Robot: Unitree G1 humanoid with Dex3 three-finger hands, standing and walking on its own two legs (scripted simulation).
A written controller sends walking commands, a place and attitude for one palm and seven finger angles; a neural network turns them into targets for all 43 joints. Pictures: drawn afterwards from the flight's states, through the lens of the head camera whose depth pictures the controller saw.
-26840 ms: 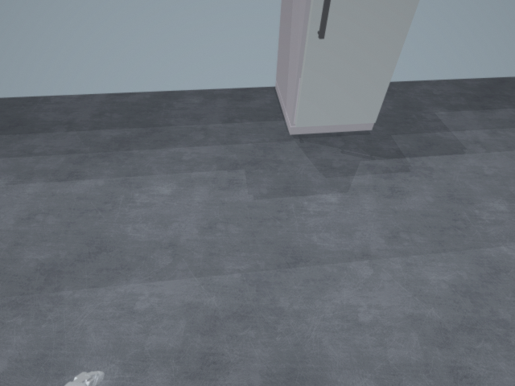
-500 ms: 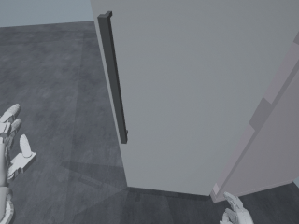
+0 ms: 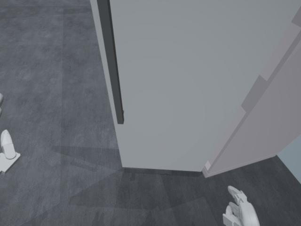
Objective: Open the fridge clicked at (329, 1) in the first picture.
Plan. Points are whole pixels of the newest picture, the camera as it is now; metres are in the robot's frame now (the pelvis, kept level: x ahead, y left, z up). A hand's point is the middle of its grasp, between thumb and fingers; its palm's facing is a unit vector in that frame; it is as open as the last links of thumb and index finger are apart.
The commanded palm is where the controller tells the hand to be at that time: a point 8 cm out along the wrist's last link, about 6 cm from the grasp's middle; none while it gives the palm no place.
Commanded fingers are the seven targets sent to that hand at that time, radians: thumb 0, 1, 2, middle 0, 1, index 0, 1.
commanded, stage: step back with the hand held close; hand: left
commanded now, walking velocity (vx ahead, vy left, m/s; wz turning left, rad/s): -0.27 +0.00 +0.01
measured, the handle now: (115, 69) +0.53 +0.16 +0.13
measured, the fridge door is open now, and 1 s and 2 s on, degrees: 70 70 70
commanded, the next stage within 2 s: stop stepping back and stand still in 1.16 s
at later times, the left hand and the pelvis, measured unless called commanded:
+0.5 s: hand out of the picture +0.14 +0.27 +0.16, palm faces +0.51 -0.74 -0.44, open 7.4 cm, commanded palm +0.07 +0.30 +0.19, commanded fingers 0.00 0.90 0.90 -0.20 -0.30 -0.20 -0.30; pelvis -0.05 +0.00 -0.02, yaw +3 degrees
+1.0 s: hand out of the picture +0.08 +0.29 +0.17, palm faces +0.43 -0.78 -0.45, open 7.4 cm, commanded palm +0.00 +0.31 +0.19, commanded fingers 0.00 0.90 0.90 -0.20 -0.30 -0.20 -0.30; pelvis -0.13 +0.00 +0.01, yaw +2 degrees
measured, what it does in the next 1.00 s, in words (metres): walks backwards: left foot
